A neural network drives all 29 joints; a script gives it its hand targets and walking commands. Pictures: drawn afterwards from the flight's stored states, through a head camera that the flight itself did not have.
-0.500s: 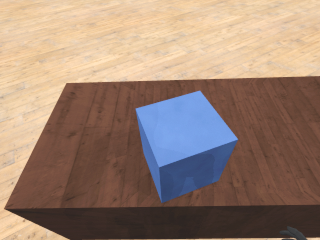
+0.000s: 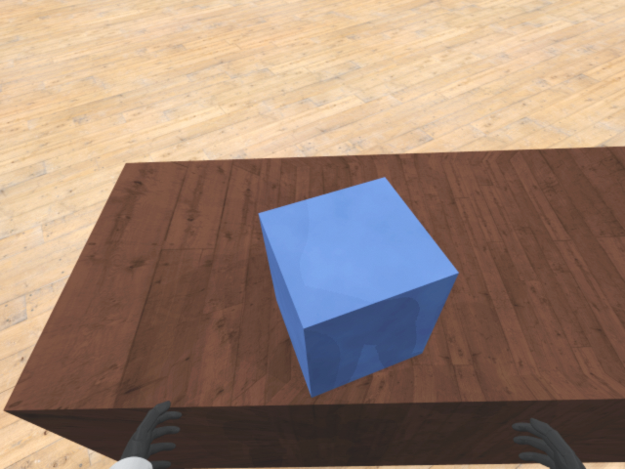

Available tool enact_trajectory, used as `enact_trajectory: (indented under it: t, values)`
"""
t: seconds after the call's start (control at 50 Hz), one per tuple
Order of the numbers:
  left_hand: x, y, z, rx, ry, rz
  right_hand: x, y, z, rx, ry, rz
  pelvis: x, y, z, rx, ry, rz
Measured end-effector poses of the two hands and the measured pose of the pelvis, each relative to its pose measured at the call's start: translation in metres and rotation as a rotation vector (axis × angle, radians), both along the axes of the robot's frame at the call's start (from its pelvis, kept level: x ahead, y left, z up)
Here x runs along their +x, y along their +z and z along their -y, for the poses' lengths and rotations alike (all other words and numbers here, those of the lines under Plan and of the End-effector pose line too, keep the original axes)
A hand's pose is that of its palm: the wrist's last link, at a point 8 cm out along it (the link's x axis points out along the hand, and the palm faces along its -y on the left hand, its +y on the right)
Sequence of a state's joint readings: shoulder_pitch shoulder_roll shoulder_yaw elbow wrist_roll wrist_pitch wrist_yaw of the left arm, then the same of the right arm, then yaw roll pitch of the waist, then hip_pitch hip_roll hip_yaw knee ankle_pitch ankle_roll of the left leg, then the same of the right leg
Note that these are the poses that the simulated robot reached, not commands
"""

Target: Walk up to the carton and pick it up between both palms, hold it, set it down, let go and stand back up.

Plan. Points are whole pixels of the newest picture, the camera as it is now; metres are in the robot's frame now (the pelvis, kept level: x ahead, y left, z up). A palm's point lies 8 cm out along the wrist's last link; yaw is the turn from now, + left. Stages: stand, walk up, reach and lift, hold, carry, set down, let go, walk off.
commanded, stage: reach and lift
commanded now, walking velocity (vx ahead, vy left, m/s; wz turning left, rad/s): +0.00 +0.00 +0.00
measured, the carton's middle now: (347, 289) +0.41 -0.02 -0.05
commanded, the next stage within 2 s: none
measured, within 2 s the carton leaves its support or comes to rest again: neither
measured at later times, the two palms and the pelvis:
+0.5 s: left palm (160, 450) +0.17 +0.22 -0.04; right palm out of the picture +0.14 -0.29 -0.07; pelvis -0.02 -0.02 +0.01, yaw +0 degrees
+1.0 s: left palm (196, 428) +0.20 +0.17 -0.03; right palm (576, 435) +0.19 -0.29 -0.04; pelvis +0.00 -0.02 +0.01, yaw +0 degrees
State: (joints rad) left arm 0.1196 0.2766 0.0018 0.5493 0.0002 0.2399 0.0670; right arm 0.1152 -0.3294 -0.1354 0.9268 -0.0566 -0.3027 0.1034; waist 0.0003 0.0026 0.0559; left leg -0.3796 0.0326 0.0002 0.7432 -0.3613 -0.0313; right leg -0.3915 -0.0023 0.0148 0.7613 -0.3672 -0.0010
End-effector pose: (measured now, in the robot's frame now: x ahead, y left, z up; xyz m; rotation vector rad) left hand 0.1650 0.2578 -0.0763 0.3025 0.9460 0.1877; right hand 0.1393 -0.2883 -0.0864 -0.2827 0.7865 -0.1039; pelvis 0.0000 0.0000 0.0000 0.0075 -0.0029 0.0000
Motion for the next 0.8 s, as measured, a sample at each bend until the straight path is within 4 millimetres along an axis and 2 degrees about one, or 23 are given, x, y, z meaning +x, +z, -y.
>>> enact_trajectory:
  t: [0.26,0.48,0.64,0.8]
  values:
    - [0.008,0.026,0.024,0.01,0.006,0.183,0.0,0.012,0.003,0.058,0.066,0.077,-0.008,0.011,0.015,0.018,-0.001,-0.002]
    - [0.008,0.035,0.04,0.001,0.017,0.289,-0.003,0.014,0.001,0.103,0.086,0.121,-0.015,0.011,0.021,0.024,-0.003,0.007]
    - [0.015,0.04,0.047,0.0,0.045,0.37,0.014,0.021,-0.006,0.154,0.108,0.186,-0.012,0.012,0.021,0.024,-0.003,0.003]
    - [0.024,0.042,0.062,-0.031,0.073,0.438,0.037,0.034,-0.007,0.184,0.136,0.273,-0.007,0.012,0.021,0.024,-0.003,-0.005]
